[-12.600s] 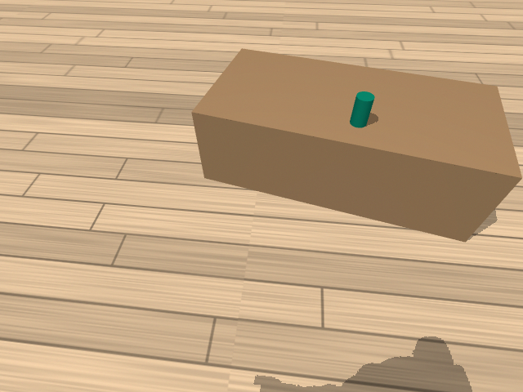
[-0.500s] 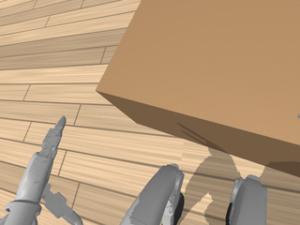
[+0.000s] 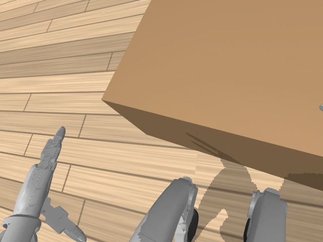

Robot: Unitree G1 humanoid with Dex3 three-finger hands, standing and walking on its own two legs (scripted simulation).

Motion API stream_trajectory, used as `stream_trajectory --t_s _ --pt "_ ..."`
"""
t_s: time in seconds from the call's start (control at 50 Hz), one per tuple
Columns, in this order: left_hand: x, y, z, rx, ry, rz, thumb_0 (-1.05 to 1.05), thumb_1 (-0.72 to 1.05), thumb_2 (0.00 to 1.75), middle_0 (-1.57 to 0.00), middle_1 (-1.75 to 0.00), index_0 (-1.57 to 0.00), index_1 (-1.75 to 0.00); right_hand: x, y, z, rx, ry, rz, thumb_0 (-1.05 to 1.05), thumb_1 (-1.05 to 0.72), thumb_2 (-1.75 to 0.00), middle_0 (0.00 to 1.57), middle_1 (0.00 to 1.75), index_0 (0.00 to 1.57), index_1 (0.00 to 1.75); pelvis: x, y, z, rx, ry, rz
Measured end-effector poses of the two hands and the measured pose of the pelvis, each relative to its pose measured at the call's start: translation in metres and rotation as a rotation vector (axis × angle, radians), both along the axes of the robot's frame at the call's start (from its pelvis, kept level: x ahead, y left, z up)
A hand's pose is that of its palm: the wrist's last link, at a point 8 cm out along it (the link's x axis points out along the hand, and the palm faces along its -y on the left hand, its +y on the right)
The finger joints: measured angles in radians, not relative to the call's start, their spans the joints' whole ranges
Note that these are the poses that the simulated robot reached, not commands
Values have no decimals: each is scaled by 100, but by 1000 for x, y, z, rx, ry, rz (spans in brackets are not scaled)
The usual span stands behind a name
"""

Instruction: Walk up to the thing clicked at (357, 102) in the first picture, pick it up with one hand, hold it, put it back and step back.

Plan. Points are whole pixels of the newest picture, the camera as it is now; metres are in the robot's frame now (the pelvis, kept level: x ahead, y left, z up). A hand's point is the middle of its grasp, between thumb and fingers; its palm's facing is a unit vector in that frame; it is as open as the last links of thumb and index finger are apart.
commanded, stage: close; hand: right
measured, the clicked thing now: out of the picture +0.50 -0.28 -0.06
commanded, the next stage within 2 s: settle in 0.10 s
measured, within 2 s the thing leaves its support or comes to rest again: leaves its support in 0.44 s
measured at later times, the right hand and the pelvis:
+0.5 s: hand out of the picture +0.48 -0.28 -0.03, palm faces +0.35 +0.94 +0.02, open 9.9 cm; pelvis +0.00 +0.00 +0.02, yaw -1 degrees
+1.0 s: hand out of the picture +0.49 -0.28 +0.02, palm faces +0.35 +0.94 +0.01, open 10.0 cm; pelvis +0.01 +0.00 +0.05, yaw -2 degrees
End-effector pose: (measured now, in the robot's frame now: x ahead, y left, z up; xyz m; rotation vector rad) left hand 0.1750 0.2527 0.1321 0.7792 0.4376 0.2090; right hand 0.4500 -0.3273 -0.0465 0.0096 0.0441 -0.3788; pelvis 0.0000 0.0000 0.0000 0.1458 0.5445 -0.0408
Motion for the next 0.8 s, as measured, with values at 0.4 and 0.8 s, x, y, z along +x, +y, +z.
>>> stream_trajectory --t_s 0.4,0.8 --pt "-1 -11 16 7 -24 -29 -1 -55 7 -7 -5 -6 -7 -6 1 3 6 15 24 -3 36 -85 76 93 84 98 -2 -4 8 -1 -13 -3" --pt "1 -3 6 -105 36 22 -1 -55 7 -6 -5 -6 -7 -4 -2 60 3 12 7 -2 43 -97 72 104 80 109 5 -4 41 -11 -43 -16"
